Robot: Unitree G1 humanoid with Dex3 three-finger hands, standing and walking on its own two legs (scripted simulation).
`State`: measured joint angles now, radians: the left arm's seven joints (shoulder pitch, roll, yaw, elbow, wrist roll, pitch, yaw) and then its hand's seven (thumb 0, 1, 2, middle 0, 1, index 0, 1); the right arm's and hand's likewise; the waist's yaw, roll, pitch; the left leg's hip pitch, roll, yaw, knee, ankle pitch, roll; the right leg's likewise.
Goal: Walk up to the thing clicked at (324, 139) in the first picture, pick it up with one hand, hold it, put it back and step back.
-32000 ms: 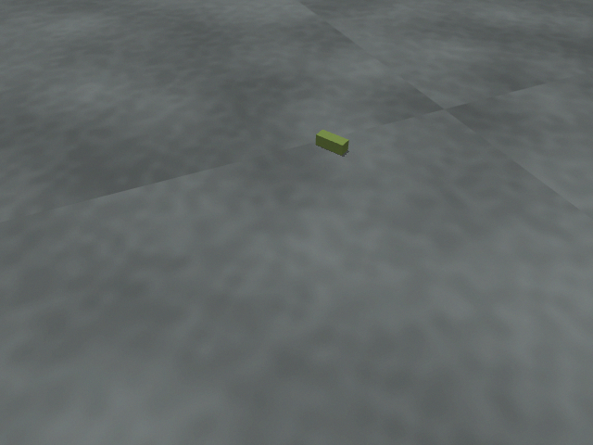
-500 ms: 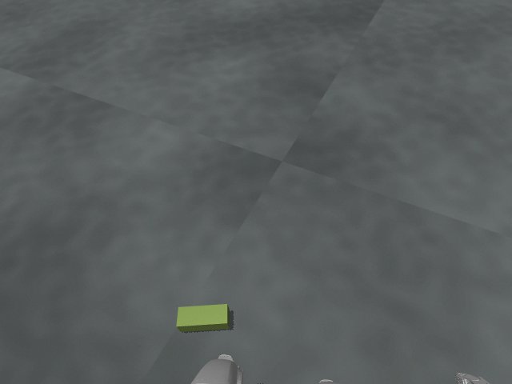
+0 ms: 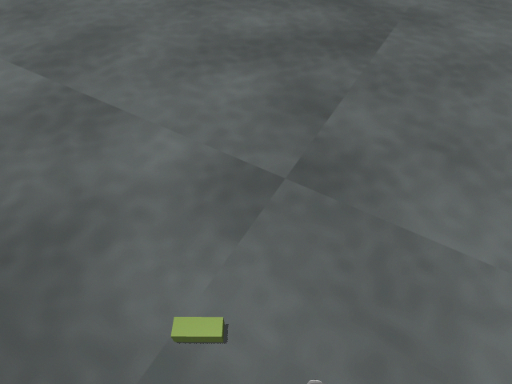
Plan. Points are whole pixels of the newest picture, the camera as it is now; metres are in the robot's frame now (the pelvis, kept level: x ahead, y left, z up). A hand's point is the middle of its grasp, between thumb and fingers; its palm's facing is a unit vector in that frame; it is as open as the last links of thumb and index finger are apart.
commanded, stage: walk up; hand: left
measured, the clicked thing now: (198, 329) +0.44 +0.22 -0.73
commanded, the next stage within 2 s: stand in 0.70 s
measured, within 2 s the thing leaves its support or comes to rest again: neither
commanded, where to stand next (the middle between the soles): +0.05 +0.00 m, yaw -2 degrees
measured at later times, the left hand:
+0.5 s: hand out of the picture +0.10 +0.29 -0.16, palm faces -0.01 -0.92 -0.38, open 7.4 cm
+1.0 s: hand out of the picture +0.08 +0.25 -0.14, palm faces -0.05 -0.95 -0.32, open 7.4 cm
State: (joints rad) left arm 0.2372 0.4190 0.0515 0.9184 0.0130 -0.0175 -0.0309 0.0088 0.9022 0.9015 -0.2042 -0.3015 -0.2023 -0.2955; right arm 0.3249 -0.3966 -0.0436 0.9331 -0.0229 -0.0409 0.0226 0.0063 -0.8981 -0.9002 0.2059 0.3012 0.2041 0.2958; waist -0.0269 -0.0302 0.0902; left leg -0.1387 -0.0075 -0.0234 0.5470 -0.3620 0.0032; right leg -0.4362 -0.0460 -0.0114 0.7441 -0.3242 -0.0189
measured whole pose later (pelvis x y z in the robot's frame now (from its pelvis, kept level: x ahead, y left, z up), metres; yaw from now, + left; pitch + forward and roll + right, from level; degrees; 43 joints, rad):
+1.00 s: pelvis -0.01 +0.01 +0.01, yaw -1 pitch -3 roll +0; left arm 0.09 0.35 -0.02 1.12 0.01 -0.02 -0.02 0.01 0.90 0.90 -0.20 -0.30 -0.20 -0.30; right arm 0.08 -0.34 -0.01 1.11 -0.01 -0.01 0.02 0.01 -0.90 -0.90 0.20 0.30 0.20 0.30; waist -0.01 -0.01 0.05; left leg -0.13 0.01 0.04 0.37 -0.19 0.00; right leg -0.18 -0.01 0.01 0.38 -0.15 0.00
